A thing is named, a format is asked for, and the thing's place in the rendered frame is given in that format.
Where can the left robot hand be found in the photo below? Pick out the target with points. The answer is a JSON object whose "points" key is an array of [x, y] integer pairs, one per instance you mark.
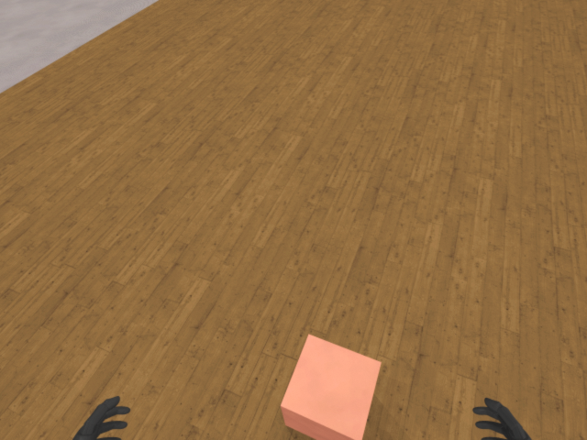
{"points": [[94, 425]]}

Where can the right robot hand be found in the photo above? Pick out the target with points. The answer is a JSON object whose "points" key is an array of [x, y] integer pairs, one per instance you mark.
{"points": [[508, 426]]}

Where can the carton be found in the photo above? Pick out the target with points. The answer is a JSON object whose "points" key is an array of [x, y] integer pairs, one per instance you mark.
{"points": [[330, 392]]}

